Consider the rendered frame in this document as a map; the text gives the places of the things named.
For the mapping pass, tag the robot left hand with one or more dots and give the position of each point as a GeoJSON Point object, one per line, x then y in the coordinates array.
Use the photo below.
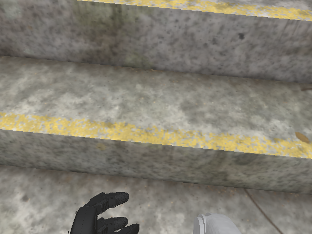
{"type": "Point", "coordinates": [86, 220]}

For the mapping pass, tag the right robot thigh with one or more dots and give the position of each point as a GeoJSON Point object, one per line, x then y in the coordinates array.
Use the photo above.
{"type": "Point", "coordinates": [213, 223]}

